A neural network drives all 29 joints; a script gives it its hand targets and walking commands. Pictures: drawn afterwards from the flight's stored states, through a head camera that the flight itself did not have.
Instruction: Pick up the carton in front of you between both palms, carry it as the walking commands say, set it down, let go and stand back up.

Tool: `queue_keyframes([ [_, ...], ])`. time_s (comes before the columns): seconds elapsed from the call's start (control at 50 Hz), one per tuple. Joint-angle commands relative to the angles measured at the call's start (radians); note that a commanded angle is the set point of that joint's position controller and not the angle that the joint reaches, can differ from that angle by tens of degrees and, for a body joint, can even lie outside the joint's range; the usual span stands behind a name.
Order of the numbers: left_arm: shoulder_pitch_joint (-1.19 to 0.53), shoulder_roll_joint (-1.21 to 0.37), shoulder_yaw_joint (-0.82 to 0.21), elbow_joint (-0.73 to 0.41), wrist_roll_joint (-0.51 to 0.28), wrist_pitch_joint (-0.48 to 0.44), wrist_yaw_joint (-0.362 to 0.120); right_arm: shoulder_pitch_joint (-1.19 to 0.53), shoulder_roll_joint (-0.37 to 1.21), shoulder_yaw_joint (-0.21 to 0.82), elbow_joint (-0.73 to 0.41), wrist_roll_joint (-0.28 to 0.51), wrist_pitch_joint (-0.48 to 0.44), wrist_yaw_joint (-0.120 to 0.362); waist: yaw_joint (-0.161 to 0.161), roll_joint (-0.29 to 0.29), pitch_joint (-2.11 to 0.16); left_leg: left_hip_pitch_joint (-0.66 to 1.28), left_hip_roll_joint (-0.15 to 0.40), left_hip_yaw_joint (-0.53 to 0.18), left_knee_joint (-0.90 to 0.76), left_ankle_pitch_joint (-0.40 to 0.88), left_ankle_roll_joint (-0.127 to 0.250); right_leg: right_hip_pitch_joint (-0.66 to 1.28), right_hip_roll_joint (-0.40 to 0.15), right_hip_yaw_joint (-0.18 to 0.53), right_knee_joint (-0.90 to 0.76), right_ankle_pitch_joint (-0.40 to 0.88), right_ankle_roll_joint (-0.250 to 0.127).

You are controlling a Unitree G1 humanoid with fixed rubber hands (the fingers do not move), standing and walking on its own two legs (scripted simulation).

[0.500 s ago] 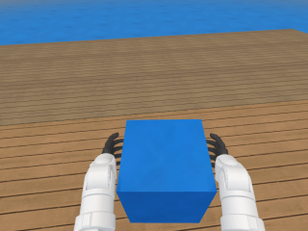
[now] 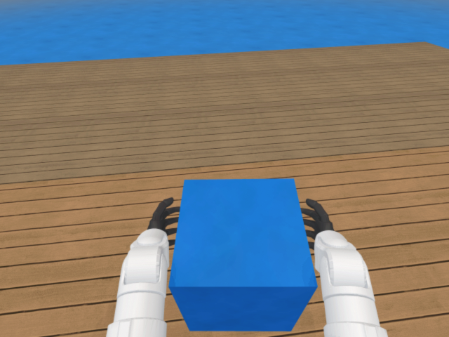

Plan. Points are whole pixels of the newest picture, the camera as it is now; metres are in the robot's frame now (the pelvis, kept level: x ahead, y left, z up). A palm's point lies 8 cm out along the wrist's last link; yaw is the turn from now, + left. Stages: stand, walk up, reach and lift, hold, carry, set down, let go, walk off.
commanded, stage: hold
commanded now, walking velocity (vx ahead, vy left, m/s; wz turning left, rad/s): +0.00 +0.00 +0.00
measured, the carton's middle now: (239, 258) +0.28 +0.00 -0.02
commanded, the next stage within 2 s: carry in 0.12 s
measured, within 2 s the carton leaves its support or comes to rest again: neither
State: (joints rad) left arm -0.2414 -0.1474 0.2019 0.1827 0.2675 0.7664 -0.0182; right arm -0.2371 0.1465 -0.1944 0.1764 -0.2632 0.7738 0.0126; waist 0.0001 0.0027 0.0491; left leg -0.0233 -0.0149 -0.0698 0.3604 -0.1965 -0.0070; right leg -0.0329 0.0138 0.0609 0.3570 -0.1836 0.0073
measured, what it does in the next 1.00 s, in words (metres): walks ahead: right foot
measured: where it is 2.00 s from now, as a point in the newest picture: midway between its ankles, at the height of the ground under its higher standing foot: (226, 203)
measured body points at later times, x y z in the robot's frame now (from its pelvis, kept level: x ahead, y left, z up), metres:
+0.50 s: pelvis +0.09 +0.00 -0.02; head +0.05 +0.01 +0.43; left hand +0.37 +0.16 +0.06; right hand +0.38 -0.15 +0.06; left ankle +0.02 +0.12 -0.75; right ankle +0.02 -0.13 -0.75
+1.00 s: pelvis +0.35 -0.02 +0.00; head +0.36 -0.02 +0.45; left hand +0.62 +0.16 +0.08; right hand +0.65 -0.14 +0.08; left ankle +0.38 +0.13 -0.69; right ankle +0.29 -0.08 -0.75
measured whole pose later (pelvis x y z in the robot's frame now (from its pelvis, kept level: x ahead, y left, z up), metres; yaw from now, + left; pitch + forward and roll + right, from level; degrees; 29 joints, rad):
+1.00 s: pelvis +0.35 -0.02 +0.00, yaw +3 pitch +5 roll +2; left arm -0.16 -0.13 0.12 -0.36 0.10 1.22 0.09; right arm -0.18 0.14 -0.11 -0.35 -0.10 1.22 -0.09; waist 0.04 -0.02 -0.11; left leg -0.59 0.09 0.11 0.88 -0.23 0.00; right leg -0.12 -0.01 -0.21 0.27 -0.25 -0.07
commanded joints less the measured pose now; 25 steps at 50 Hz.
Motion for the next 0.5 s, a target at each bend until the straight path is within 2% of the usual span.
queue_keyframes([
  [0.0, -0.446, -0.875, -0.524, -0.054, -0.243, -0.032, -0.203, -0.455, 0.874, 0.518, -0.060, 0.240, -0.036, 0.205, -0.001, 0.002, -0.226, 0.003, -0.075, -0.007, -0.051, 0.164, 0.001, 0.059, 0.079, 0.008, -0.036, 0.159, 0.000],
  [0.08, -0.453, -0.878, -0.524, -0.049, -0.243, -0.032, -0.202, -0.464, 0.872, 0.518, -0.056, 0.239, -0.037, 0.207, -0.001, 0.004, -0.224, 0.000, -0.074, -0.007, -0.050, 0.151, 0.001, 0.053, 0.079, 0.006, -0.034, 0.143, -0.001],
  [0.1, -0.497, -0.884, -0.544, -0.040, -0.259, -0.024, -0.205, -0.509, 0.873, 0.537, -0.052, 0.259, -0.033, 0.209, -0.004, -0.007, -0.271, -0.100, 0.112, 0.005, 0.018, -0.006, 0.022, -0.069, -0.108, 0.006, 0.026, -0.017, -0.010],
  [0.12, -0.496, -0.886, -0.550, -0.046, -0.269, -0.023, -0.205, -0.511, 0.887, 0.541, -0.053, 0.265, -0.030, 0.208, 0.000, -0.010, -0.268, -0.144, 0.103, -0.035, -0.010, -0.244, 0.025, -0.112, -0.097, 0.029, -0.001, -0.253, -0.021],
  [0.14, -0.498, -0.893, -0.574, -0.063, -0.286, -0.020, -0.204, -0.517, 0.892, 0.563, -0.071, 0.282, -0.028, 0.206, -0.001, -0.005, -0.235, -0.210, 0.096, -0.040, -0.030, -0.458, 0.027, -0.174, -0.091, 0.033, -0.018, -0.462, -0.021],
  [0.16, -0.526, -0.901, -0.591, -0.089, -0.299, -0.017, -0.201, -0.539, 0.895, 0.588, -0.095, 0.299, -0.025, 0.205, -0.004, -0.001, -0.211, -0.250, 0.091, -0.041, -0.035, -0.541, 0.028, -0.206, -0.086, 0.029, -0.016, -0.542, -0.022],
  [0.22, -0.509, -0.897, -0.655, -0.158, -0.335, 0.018, -0.185, -0.526, 0.890, 0.649, -0.162, 0.340, 0.010, 0.193, -0.004, 0.020, -0.301, -0.230, 0.099, -0.038, 0.010, -0.337, 0.036, -0.179, -0.081, -0.014, 0.071, -0.306, -0.031],
  [0.24, -0.501, -0.885, -0.679, -0.188, -0.351, 0.038, -0.179, -0.511, 0.881, 0.670, -0.187, 0.352, 0.030, 0.187, -0.004, 0.022, -0.337, -0.227, 0.109, -0.057, 0.016, -0.343, 0.045, -0.179, -0.082, -0.015, 0.090, -0.297, -0.034],
  [0.3, -0.507, -0.847, -0.737, -0.268, -0.402, 0.127, -0.162, -0.512, 0.835, 0.723, -0.263, 0.398, 0.115, 0.169, -0.006, 0.038, -0.301, -0.263, 0.134, -0.103, 0.016, -0.456, 0.065, -0.272, -0.103, 0.017, 0.095, -0.407, -0.041],
  [0.34, -0.499, -0.818, -0.756, -0.294, -0.432, 0.193, -0.152, -0.508, 0.801, 0.740, -0.295, 0.424, 0.181, 0.158, -0.003, 0.018, -0.278, -0.298, 0.132, -0.090, 0.070, -0.409, 0.067, -0.283, -0.127, 0.047, 0.087, -0.394, -0.055],
  [0.38, -0.455, -0.804, -0.767, -0.322, -0.462, 0.253, -0.143, -0.489, 0.796, 0.759, -0.331, 0.459, 0.243, 0.149, 0.007, -0.071, -0.285, -0.399, 0.092, -0.009, 0.212, -0.307, 0.050, -0.196, -0.181, 0.148, 0.032, -0.367, -0.095],
  [0.4, -0.441, -0.800, -0.771, -0.346, -0.474, 0.278, -0.138, -0.484, 0.808, 0.771, -0.356, 0.480, 0.272, 0.147, 0.010, -0.153, -0.288, -0.492, 0.052, 0.071, 0.317, -0.243, 0.033, -0.099, -0.231, 0.230, 0.000, -0.288, -0.128],
  [0.42, -0.419, -0.804, -0.772, -0.363, -0.482, 0.299, -0.133, -0.479, 0.818, 0.782, -0.388, 0.503, 0.298, 0.148, 0.011, -0.213, -0.272, -0.570, 0.029, 0.131, 0.314, -0.247, 0.023, -0.025, -0.274, 0.287, -0.003, -0.162, -0.165],
  [0.44, -0.406, -0.813, -0.776, -0.393, -0.486, 0.318, -0.126, -0.481, 0.825, 0.792, -0.418, 0.527, 0.319, 0.152, 0.009, -0.211, -0.258, -0.562, 0.028, 0.156, 0.253, -0.260, 0.020, -0.030, -0.288, 0.286, 0.024, -0.018, -0.182],
  [0.46, -0.414, -0.819, -0.783, -0.437, -0.494, 0.337, -0.121, -0.474, 0.843, 0.801, -0.436, 0.548, 0.335, 0.156, 0.003, -0.176, -0.283, -0.478, 0.026, 0.161, 0.191, -0.239, 0.020, -0.063, -0.273, 0.225, 0.080, 0.078, -0.167],
  [0.48, -0.432, -0.840, -0.803, -0.487, -0.514, 0.357, -0.120, -0.451, 0.856, 0.802, -0.449, 0.557, 0.347, 0.155, -0.003, -0.109, -0.320, -0.366, 0.024, 0.150, 0.141, -0.191, 0.027, -0.099, -0.226, 0.110, 0.176, 0.163, -0.132],
])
